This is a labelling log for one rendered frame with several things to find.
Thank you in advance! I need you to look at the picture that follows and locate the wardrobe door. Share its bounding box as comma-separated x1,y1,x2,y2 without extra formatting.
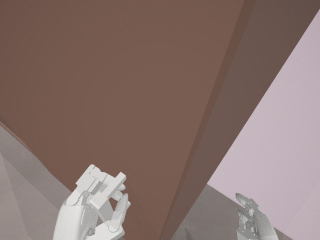
0,0,257,240
0,115,21,139

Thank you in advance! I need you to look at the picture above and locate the right robot hand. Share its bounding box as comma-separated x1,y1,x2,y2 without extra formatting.
235,193,279,240

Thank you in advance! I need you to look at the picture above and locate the handle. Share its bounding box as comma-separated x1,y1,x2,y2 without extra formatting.
89,172,131,222

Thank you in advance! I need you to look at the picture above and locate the left robot hand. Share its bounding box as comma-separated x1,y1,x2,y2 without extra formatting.
52,164,128,240

